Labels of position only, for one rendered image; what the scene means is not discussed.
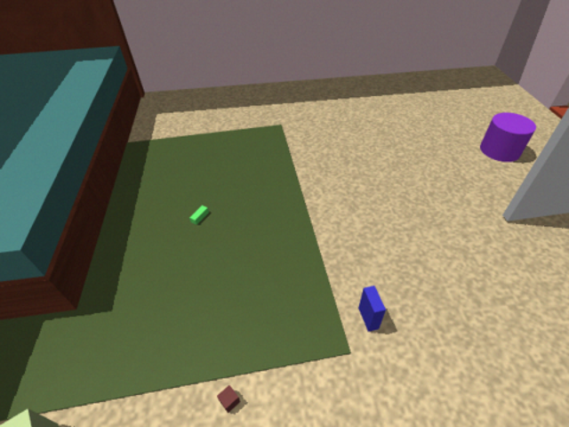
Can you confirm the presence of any bed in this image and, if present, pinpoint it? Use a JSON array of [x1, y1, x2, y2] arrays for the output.
[[0, 0, 145, 320]]

